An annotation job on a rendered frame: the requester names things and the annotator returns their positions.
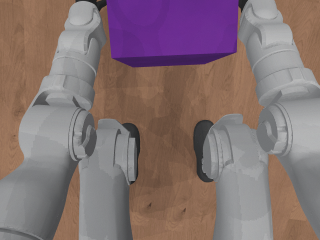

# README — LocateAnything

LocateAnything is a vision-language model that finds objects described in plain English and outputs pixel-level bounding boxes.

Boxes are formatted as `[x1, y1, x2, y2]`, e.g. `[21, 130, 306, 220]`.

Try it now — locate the right robot hand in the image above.
[238, 0, 248, 13]

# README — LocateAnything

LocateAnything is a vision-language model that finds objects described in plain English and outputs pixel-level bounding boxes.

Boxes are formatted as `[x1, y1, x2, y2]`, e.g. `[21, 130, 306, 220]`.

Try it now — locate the robot left upper arm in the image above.
[0, 104, 97, 240]

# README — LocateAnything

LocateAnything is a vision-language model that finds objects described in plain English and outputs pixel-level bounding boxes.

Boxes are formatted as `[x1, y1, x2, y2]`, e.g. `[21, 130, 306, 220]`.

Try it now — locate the robot right thigh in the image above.
[203, 123, 274, 240]

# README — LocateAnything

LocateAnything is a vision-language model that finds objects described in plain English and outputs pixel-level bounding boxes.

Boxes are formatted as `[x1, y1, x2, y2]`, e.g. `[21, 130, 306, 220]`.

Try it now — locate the left robot hand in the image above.
[75, 0, 107, 12]

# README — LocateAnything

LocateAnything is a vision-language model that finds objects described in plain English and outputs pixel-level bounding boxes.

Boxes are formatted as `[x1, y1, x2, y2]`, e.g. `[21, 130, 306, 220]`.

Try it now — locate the carton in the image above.
[106, 0, 239, 68]

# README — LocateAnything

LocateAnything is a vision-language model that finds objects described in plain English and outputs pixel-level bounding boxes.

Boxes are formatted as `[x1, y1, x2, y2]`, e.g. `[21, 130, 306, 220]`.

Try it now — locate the robot right upper arm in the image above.
[256, 97, 320, 240]

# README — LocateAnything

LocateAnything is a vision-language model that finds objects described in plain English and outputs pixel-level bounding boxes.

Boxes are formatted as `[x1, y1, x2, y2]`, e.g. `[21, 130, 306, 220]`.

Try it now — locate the left robot forearm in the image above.
[18, 1, 107, 152]

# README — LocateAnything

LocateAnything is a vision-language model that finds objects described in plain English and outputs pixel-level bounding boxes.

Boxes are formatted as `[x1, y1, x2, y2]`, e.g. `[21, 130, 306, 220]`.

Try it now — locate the right robot foot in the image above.
[193, 120, 214, 183]

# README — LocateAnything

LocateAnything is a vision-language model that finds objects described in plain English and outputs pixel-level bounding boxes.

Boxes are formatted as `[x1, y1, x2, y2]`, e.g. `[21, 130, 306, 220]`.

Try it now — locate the right robot forearm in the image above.
[237, 0, 320, 107]

